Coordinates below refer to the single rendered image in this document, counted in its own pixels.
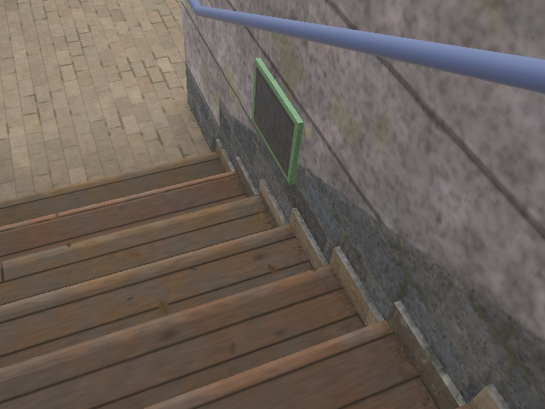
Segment stairs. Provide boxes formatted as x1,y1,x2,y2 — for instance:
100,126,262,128
0,152,473,409

